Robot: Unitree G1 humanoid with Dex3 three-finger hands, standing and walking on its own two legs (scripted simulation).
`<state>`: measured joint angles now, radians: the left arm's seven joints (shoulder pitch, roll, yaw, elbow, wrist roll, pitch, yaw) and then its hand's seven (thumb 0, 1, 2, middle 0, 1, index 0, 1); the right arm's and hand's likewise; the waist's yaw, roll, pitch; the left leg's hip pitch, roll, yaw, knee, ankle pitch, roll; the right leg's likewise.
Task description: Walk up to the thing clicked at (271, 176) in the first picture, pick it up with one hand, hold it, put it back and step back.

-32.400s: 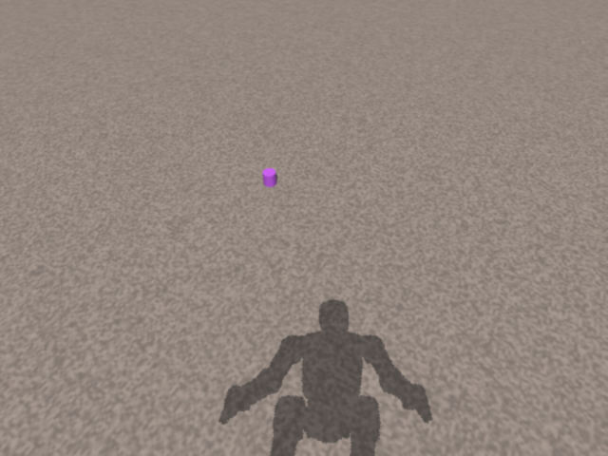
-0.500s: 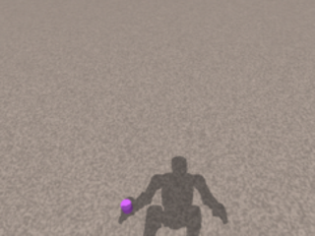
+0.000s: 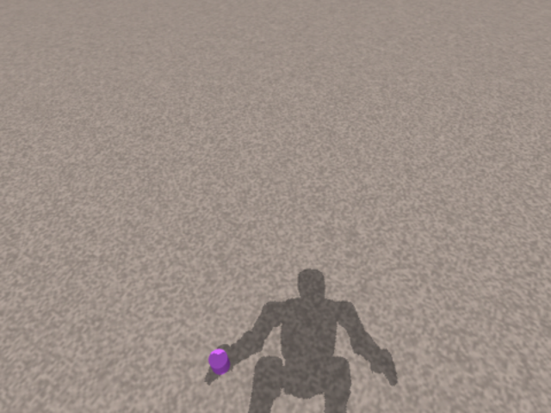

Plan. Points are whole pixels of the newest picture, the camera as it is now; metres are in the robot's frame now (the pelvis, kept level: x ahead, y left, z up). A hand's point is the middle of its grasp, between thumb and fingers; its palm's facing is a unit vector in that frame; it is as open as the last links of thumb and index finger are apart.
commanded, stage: stand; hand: left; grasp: from above
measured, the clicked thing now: (219, 361) +0.44 +0.24 -0.75
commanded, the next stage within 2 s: step back in 0.54 s
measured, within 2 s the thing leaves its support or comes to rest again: neither
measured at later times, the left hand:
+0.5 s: hand out of the picture +0.07 +0.25 -0.16, palm faces +0.00 -0.94 -0.33, open 7.3 cm
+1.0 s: hand out of the picture +0.07 +0.30 -0.18, palm faces -0.03 -0.93 -0.36, open 7.3 cm
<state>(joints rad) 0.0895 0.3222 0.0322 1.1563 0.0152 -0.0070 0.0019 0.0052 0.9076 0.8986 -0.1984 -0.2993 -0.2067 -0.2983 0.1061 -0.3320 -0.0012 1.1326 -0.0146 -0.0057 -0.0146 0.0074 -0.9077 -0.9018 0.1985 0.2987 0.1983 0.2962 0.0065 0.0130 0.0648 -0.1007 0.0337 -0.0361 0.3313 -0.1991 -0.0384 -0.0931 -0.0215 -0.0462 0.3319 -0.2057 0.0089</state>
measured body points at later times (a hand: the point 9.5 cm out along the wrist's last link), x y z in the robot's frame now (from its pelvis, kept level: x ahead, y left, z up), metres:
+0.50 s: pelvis +0.00 +0.00 +0.00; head +0.01 +0.00 +0.45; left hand +0.07 +0.30 -0.13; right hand +0.07 -0.30 -0.14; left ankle -0.01 +0.14 -0.75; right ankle -0.02 -0.12 -0.75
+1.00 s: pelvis -0.08 +0.04 -0.02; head +0.01 +0.07 +0.42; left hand +0.07 +0.35 -0.15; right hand -0.02 -0.27 -0.13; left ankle -0.06 +0.14 -0.75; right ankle -0.09 -0.10 -0.68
